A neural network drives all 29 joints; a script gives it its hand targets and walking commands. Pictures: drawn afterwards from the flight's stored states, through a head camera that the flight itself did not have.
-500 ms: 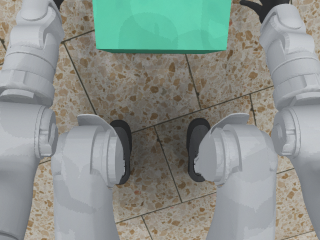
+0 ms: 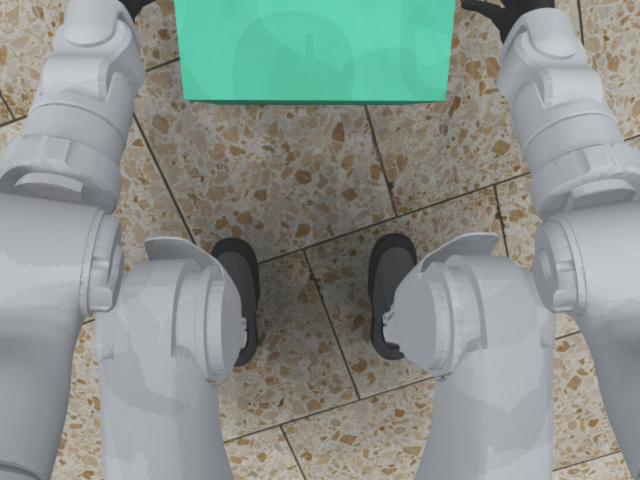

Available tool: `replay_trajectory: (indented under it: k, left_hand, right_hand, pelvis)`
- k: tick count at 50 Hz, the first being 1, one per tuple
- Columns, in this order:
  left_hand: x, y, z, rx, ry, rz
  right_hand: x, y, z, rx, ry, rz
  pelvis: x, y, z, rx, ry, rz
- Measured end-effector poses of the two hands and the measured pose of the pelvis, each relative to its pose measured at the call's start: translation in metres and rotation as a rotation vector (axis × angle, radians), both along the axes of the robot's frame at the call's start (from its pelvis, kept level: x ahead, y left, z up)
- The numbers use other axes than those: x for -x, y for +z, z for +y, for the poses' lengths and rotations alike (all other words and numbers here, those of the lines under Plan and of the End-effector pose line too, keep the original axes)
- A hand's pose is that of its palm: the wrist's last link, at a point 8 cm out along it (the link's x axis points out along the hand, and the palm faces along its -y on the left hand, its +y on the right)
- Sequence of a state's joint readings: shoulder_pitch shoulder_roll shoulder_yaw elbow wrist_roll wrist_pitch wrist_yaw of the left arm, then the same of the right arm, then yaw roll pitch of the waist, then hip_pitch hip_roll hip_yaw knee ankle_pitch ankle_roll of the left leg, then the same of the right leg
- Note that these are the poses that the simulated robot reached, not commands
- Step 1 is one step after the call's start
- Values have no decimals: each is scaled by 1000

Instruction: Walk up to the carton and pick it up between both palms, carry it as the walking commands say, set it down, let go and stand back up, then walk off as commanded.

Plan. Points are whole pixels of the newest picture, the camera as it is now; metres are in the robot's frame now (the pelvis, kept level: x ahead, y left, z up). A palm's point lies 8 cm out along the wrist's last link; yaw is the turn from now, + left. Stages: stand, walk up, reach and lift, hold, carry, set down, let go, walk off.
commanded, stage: reach and lift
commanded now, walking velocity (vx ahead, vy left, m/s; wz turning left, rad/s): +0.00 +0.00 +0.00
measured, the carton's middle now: out of the picture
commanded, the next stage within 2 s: none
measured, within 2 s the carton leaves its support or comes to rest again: leaves its support in 1.12 s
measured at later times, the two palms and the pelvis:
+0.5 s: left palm out of the picture +0.52 +0.18 -0.20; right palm out of the picture +0.53 -0.16 -0.19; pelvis -0.01 +0.00 +0.00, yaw +1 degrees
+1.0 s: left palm out of the picture +0.52 +0.18 -0.19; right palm out of the picture +0.53 -0.16 -0.19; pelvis -0.01 +0.00 -0.01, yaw +1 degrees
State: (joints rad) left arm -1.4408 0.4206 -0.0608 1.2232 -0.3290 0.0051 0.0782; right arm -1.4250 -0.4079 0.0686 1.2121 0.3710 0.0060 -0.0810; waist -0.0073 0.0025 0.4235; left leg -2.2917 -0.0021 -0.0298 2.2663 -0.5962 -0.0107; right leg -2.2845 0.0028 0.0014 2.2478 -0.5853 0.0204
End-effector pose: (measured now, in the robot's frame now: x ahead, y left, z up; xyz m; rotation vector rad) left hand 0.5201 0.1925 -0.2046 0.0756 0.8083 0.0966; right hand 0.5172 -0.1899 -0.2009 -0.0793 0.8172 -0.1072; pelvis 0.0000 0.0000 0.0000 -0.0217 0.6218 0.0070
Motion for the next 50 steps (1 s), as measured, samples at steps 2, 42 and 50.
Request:
replay_trajectory:
  k: [2,42,50]
  left_hand:
    - [-3,3,-6,11,-7,-7]
    - [-4,10,-14,-3,8,20]
    - [-2,12,-15,-20,8,25]
  right_hand:
    - [-3,1,7,-14,10,2]
    - [-12,9,26,-20,17,14]
    - [-10,12,28,11,17,17]
  pelvis:
    - [0,0,0,1,-3,4]
    - [3,-13,-2,-17,4,-62]
    - [9,-7,-1,-12,7,-119]
